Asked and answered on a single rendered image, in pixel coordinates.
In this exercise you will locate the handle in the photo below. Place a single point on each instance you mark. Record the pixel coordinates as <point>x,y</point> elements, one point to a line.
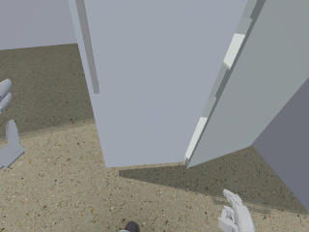
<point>81,10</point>

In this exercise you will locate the fridge door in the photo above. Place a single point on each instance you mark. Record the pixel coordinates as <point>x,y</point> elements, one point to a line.
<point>156,63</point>

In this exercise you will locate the left robot hand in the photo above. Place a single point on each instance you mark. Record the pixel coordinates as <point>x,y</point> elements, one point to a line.
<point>9,154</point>

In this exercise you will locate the robot left foot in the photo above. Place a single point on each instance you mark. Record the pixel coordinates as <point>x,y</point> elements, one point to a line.
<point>131,227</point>

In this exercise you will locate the right robot hand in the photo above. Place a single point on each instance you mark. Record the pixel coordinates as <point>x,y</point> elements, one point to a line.
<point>236,220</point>

